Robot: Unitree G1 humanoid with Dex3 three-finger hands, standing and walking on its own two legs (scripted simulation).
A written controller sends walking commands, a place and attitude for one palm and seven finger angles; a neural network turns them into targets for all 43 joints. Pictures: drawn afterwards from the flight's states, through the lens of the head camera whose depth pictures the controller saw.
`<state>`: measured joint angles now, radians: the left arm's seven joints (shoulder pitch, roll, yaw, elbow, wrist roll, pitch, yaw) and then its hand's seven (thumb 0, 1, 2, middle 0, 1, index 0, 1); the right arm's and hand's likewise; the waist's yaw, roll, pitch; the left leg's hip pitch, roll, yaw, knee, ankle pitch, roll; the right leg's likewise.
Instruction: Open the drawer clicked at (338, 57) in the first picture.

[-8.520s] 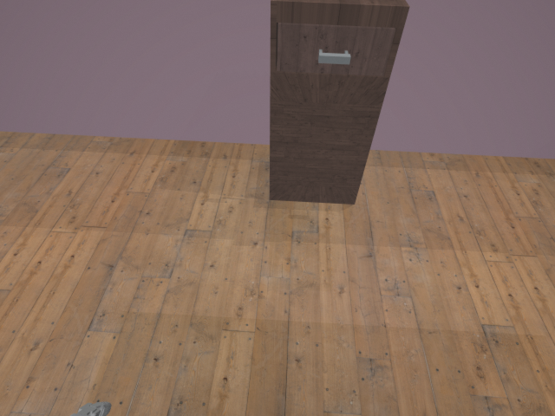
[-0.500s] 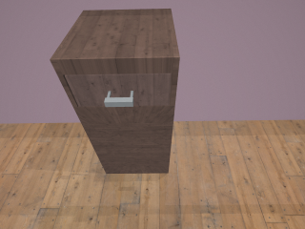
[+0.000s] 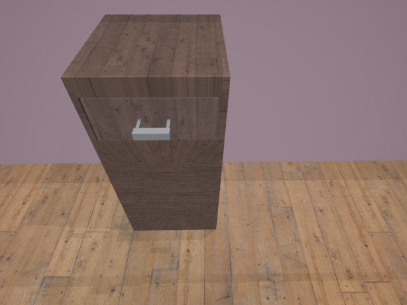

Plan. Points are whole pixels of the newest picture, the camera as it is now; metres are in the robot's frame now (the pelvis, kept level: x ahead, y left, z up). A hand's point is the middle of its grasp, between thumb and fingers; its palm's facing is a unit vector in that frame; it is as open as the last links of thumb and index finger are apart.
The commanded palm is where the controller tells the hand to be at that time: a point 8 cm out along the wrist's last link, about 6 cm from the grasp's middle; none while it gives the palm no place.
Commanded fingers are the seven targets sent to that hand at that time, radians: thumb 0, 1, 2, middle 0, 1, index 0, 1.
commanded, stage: look again from close up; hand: left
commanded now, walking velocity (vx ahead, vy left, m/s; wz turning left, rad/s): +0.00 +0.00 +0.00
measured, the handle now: (152, 128) +0.58 +0.19 -0.01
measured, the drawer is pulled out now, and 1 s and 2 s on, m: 0.00 0.00 0.00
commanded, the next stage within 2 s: shuffle to correct the standing spot in 0.62 s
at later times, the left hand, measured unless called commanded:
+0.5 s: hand out of the picture +0.04 +0.21 -0.18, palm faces +0.06 -0.97 -0.22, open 7.4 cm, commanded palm none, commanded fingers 0.00 0.90 0.90 -0.20 -0.30 -0.20 -0.30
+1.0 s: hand out of the picture -0.06 +0.20 -0.18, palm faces +0.02 -0.99 -0.17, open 7.4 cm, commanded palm none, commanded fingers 0.00 0.90 0.90 -0.20 -0.30 -0.20 -0.30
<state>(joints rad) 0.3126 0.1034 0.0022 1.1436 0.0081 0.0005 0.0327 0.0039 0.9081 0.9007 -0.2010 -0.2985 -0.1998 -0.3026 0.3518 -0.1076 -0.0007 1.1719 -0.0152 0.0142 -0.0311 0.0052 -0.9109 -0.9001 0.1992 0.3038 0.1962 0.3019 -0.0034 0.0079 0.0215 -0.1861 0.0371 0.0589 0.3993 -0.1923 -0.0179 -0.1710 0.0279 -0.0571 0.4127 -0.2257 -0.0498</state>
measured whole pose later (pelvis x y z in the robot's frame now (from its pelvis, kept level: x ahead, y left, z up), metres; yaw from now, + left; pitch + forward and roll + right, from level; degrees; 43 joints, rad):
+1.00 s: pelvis -0.01 +0.03 +0.00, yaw -1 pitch -1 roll +0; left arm 0.42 0.15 0.02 1.07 0.04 0.05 0.00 0.00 0.91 0.90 -0.20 -0.30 -0.20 -0.30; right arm 0.34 -0.16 -0.03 1.09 -0.03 0.02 -0.03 0.01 -0.91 -0.90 0.20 0.30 0.20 0.30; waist 0.00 -0.01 -0.01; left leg -0.23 0.00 0.10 0.46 -0.22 0.04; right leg -0.24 -0.02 -0.07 0.55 -0.36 -0.01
